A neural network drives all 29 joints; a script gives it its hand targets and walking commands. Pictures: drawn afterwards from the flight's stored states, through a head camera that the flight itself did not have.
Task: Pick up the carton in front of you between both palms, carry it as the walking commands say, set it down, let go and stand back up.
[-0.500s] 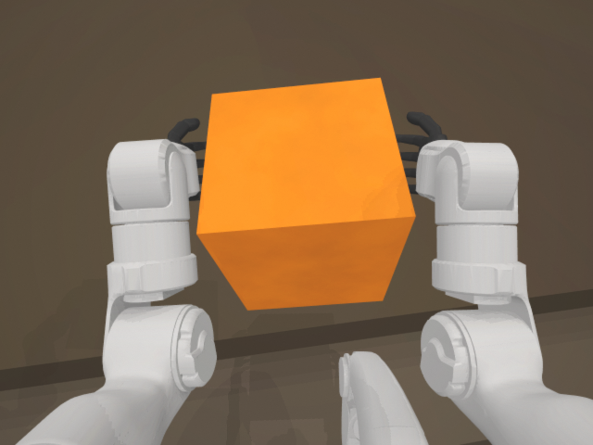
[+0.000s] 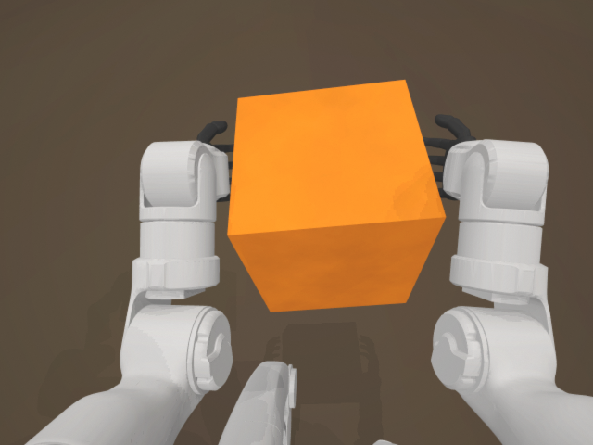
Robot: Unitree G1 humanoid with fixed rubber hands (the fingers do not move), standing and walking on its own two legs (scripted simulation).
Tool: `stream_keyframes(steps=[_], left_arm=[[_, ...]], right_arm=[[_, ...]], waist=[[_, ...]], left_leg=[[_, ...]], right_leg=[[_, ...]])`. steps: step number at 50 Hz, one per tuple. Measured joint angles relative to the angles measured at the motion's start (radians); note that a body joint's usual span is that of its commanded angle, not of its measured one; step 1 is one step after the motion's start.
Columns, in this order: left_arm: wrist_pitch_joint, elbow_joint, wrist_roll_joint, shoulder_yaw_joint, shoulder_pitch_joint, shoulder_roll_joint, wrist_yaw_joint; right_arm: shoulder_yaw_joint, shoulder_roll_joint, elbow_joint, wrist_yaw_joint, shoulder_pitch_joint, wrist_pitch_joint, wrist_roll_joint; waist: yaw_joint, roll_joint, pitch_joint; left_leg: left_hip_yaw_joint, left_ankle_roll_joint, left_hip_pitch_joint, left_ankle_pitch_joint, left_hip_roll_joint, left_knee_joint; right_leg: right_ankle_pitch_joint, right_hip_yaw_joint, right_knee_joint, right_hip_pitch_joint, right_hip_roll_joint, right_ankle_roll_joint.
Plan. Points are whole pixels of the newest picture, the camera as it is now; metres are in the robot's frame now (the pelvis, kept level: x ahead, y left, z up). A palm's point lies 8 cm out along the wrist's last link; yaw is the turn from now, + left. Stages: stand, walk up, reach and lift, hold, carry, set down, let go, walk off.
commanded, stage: carry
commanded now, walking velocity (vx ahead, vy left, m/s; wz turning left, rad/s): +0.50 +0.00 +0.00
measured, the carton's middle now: (329, 210) +0.41 +0.01 +0.08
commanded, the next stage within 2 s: none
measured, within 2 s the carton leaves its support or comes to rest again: neither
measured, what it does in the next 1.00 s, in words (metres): climbs: left foot 0.14 m higher, then right foot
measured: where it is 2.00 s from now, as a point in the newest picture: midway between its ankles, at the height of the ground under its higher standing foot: (315, 172)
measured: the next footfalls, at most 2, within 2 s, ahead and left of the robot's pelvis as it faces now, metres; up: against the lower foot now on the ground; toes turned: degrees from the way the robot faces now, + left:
left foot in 0.30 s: +0.42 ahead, +0.15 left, +0.14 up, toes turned +6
right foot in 0.94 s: +0.75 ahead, -0.02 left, +0.14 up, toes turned -7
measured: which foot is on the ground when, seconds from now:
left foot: up 0.00-0.28, down 0.30-0.96, up 0.98-1.00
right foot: down 0.00-0.32, up 0.34-0.92, down 0.94-1.00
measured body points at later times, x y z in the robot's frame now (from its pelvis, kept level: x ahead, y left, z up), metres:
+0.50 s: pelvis +0.29 +0.09 +0.11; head +0.33 +0.09 +0.56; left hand +0.70 +0.20 +0.25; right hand +0.67 -0.09 +0.25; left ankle +0.38 +0.15 -0.57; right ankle +0.22 -0.04 -0.43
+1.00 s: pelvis +0.60 +0.05 +0.14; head +0.59 +0.04 +0.59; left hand +0.98 +0.21 +0.32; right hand +0.98 -0.09 +0.31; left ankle +0.41 +0.15 -0.51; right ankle +0.71 -0.02 -0.58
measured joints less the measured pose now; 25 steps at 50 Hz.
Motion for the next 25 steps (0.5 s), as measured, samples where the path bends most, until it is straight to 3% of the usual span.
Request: stream_keyframes(steps=[4, 6, 9, 11, 14, 16, 17, 19, 20, 22, 25], left_arm=[[0.011, -0.015, 0.034, 0.014, -0.021, 0.003, -0.033], [0.023, -0.006, 0.042, 0.024, -0.025, 0.018, -0.052], [0.039, 0.028, 0.047, 0.042, -0.031, 0.042, -0.078], [0.050, 0.061, 0.053, 0.052, -0.046, 0.054, -0.088], [0.048, 0.122, 0.066, 0.070, -0.060, 0.062, -0.102], [0.041, 0.149, 0.077, 0.079, -0.043, 0.062, -0.106], [0.032, 0.155, 0.082, 0.085, -0.027, 0.063, -0.112], [0.019, 0.153, 0.089, 0.098, 0.003, 0.067, -0.120], [0.018, 0.143, 0.091, 0.099, 0.017, 0.064, -0.119], [0.018, 0.102, 0.094, 0.088, 0.041, 0.051, -0.116], [0.016, 0.024, 0.082, 0.079, 0.056, 0.038, -0.101]], right_arm=[[0.032, -0.019, 0.006, -0.014, -0.032, 0.011, 0.020], [0.048, -0.018, 0.031, -0.022, -0.052, 0.021, 0.021], [0.075, -0.013, 0.077, -0.038, -0.073, 0.039, 0.026], [0.086, -0.014, 0.111, -0.051, -0.089, 0.050, 0.034], [0.090, -0.017, 0.186, -0.058, -0.115, 0.048, 0.037], [0.095, -0.008, 0.229, -0.060, -0.102, 0.029, 0.040], [0.103, 0.001, 0.242, -0.063, -0.091, 0.016, 0.040], [0.121, 0.022, 0.244, -0.080, -0.059, -0.002, 0.047], [0.127, 0.029, 0.228, -0.087, -0.036, -0.006, 0.057], [0.125, 0.033, 0.179, -0.101, 0.002, -0.009, 0.076], [0.101, 0.040, 0.112, -0.104, 0.013, -0.018, 0.080]], waist=[[-0.008, 0.004, -0.046], [-0.016, 0.003, -0.066], [-0.041, 0.000, -0.100], [-0.058, -0.018, -0.125], [-0.092, -0.019, -0.157], [-0.143, -0.032, -0.150], [-0.167, -0.037, -0.135], [-0.206, -0.040, -0.094], [-0.213, -0.050, -0.074], [-0.207, -0.064, -0.039], [-0.173, -0.058, -0.002]], left_leg=[[0.007, 0.020, -0.219, -0.156, 0.027, 0.253], [0.020, 0.017, -0.307, -0.150, 0.050, 0.252], [0.072, 0.001, -0.343, -0.115, 0.093, 0.039], [0.127, 0.011, -0.284, -0.081, 0.109, -0.190], [0.185, 0.038, -0.094, -0.056, 0.065, -0.544], [0.202, 0.038, 0.034, -0.038, 0.016, -0.677], [0.207, 0.030, 0.060, -0.047, 0.010, -0.674], [0.197, 0.020, 0.119, -0.068, 0.003, -0.704], [0.195, 0.016, 0.157, -0.068, -0.003, -0.739], [0.191, 0.004, 0.234, -0.055, -0.015, -0.826], [0.181, 0.005, 0.337, -0.038, -0.019, -0.951]], right_leg=[[-0.025, 0.042, -0.086, 0.111, -0.026, 0.031], [-0.043, 0.064, -0.131, 0.176, -0.053, 0.053], [-0.044, 0.078, -0.263, 0.298, -0.088, 0.076], [0.022, 0.073, -0.380, 0.381, -0.114, 0.048], [0.030, 0.068, -0.445, 0.457, -0.138, 0.067], [0.021, 0.074, -0.273, 0.422, -0.167, 0.071], [0.061, 0.105, -0.061, 0.342, -0.172, 0.069], [0.070, 0.229, 0.469, 0.138, -0.094, 0.060], [0.072, 0.259, 0.686, 0.048, -0.058, 0.047], [0.078, 0.265, 0.953, -0.100, -0.020, 0.017], [0.003, 0.226, 1.046, -0.267, -0.015, -0.003]])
